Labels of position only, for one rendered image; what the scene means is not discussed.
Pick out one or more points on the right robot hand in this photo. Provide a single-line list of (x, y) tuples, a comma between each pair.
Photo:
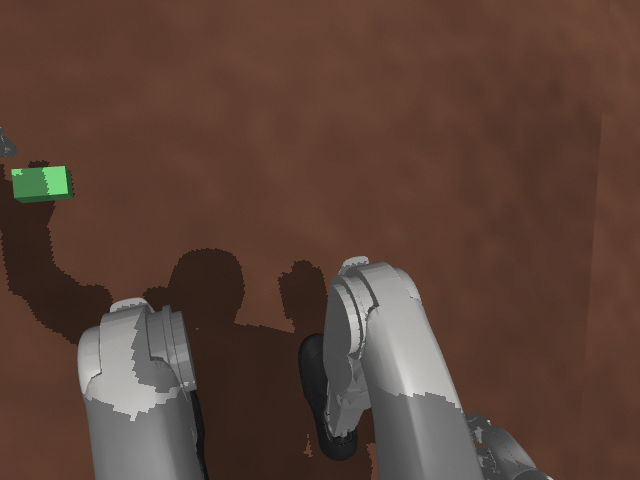
[(503, 458)]

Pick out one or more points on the left robot hand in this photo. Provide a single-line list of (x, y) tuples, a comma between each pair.
[(7, 147)]

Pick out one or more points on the small box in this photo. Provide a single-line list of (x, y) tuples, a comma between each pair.
[(42, 184)]

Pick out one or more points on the right robot foot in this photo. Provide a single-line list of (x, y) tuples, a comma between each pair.
[(314, 383)]

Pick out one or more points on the left robot foot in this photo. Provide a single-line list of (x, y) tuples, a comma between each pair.
[(200, 433)]

